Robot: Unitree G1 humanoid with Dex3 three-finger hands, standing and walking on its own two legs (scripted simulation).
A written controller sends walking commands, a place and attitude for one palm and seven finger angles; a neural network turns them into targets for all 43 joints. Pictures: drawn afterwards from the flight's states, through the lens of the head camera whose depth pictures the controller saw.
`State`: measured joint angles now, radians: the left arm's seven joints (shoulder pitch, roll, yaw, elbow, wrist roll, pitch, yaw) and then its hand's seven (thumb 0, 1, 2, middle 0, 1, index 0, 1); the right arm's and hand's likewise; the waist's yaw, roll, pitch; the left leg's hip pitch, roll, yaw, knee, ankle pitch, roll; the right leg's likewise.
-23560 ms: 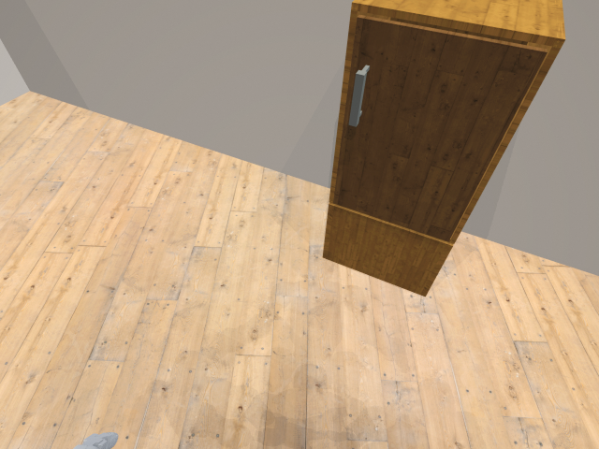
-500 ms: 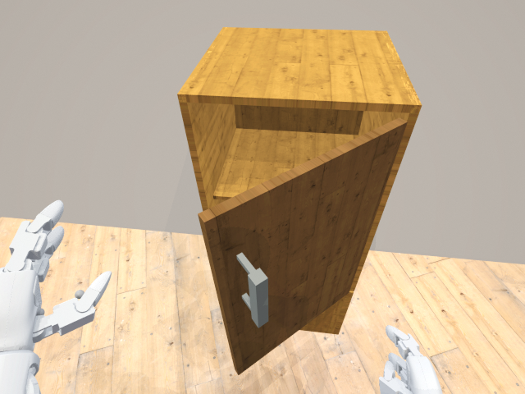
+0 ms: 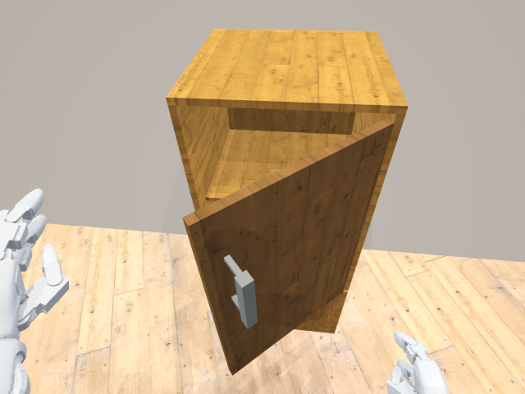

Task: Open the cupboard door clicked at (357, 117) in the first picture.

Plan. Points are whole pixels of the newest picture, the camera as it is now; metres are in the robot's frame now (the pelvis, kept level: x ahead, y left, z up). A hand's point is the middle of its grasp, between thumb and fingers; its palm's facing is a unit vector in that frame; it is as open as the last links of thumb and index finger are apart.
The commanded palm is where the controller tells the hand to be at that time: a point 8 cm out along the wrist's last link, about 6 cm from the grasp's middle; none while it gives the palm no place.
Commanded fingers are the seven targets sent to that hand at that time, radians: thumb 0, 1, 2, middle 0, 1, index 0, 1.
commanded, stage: step back with the hand held close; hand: left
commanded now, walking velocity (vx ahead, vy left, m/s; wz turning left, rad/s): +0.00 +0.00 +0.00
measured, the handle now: (240, 292) +0.27 +0.08 +0.01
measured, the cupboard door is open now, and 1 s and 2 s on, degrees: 42 42 42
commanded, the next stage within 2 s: stop stepping back and stand still in 1.28 s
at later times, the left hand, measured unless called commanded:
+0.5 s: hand (51, 304) +0.16 +0.26 +0.15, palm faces +0.35 -0.79 -0.51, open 7.4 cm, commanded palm +0.10 +0.31 +0.17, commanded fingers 0.00 0.90 0.90 -0.20 -0.30 -0.20 -0.30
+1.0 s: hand out of the picture +0.07 +0.29 +0.16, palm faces +0.49 -0.72 -0.49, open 7.4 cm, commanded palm +0.01 +0.32 +0.17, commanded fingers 0.00 0.90 0.90 -0.20 -0.30 -0.20 -0.30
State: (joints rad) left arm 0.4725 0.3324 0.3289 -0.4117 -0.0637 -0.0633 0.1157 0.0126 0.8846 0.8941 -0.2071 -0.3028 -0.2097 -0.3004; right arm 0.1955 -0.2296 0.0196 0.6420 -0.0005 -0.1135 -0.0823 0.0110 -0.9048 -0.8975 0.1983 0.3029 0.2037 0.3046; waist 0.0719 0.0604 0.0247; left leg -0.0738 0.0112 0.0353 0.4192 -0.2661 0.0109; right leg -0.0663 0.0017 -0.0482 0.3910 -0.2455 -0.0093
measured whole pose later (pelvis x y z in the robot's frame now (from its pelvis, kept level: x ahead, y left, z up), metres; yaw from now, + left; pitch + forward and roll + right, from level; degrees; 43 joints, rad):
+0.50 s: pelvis -0.04 +0.01 +0.00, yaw -1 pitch +0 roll +0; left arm 0.57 0.42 0.39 -0.49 -0.04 -0.14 0.12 0.01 0.89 0.90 -0.21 -0.30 -0.21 -0.30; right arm 0.17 -0.24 -0.02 0.56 0.01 -0.02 -0.09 0.01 -0.91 -0.90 0.20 0.30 0.20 0.30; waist 0.01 0.02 0.04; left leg -0.25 0.00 0.06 0.47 -0.21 0.03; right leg -0.25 -0.01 -0.03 0.45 -0.19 0.00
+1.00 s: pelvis -0.12 +0.01 -0.02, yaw +3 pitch +0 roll -2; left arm 0.53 0.40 0.46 -0.54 -0.01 -0.23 0.16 0.01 0.89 0.90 -0.21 -0.30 -0.21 -0.30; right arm 0.21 -0.20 0.01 0.60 -0.01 -0.11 -0.07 0.01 -0.90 -0.90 0.20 0.30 0.21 0.30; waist 0.01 0.01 0.05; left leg -0.45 0.00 0.00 0.59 -0.16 0.04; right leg -0.31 0.07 0.03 0.58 -0.27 -0.01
